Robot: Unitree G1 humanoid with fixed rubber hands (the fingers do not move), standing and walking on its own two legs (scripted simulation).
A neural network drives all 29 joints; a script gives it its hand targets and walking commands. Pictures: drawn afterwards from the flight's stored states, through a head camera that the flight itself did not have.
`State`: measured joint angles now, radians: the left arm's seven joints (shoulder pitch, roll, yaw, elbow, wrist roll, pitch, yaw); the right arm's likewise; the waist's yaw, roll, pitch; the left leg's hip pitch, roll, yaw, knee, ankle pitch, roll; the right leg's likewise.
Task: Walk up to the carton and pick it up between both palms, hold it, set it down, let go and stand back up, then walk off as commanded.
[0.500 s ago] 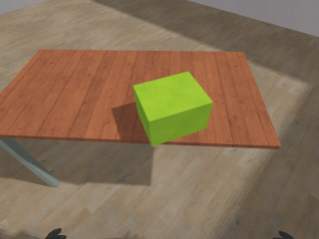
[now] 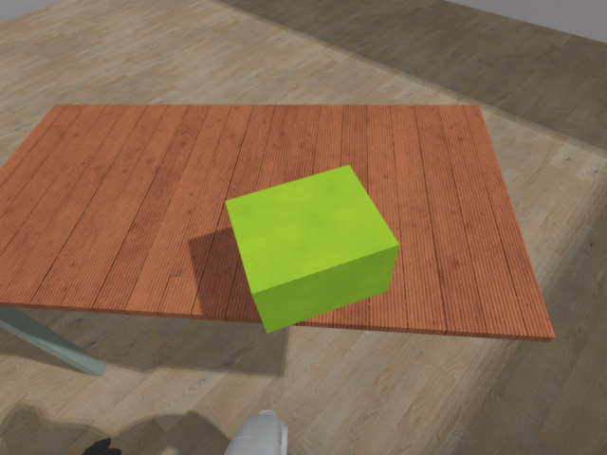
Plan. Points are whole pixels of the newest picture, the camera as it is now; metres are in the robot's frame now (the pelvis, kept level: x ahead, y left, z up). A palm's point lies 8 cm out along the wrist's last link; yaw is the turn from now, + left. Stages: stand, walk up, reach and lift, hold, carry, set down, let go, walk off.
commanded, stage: walk up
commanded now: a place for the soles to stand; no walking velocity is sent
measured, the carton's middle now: (308, 247) +0.43 +0.04 -0.04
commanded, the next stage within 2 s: reach and lift in 1.98 s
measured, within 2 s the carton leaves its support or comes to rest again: neither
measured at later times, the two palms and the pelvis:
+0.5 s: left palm (91, 429) +0.15 +0.35 -0.10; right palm (541, 419) +0.18 -0.28 -0.09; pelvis +0.06 +0.03 +0.00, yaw -3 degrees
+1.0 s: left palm (98, 423) +0.16 +0.34 -0.11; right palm out of the picture +0.12 -0.28 -0.10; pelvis +0.06 +0.04 +0.01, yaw -4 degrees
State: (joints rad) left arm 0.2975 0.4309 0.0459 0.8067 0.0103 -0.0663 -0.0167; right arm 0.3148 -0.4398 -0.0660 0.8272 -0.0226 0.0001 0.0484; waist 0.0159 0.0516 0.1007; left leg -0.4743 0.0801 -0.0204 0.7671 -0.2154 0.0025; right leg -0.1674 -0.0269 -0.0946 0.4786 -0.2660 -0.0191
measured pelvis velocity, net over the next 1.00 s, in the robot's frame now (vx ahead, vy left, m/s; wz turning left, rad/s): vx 0.06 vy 0.04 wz -0.07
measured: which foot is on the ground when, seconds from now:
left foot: up 0.00-0.06, down 0.08-1.00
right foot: down 0.00-1.00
